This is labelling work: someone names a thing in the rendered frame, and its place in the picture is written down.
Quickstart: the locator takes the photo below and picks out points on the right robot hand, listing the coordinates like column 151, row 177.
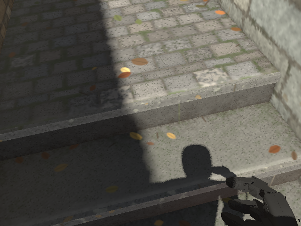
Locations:
column 274, row 211

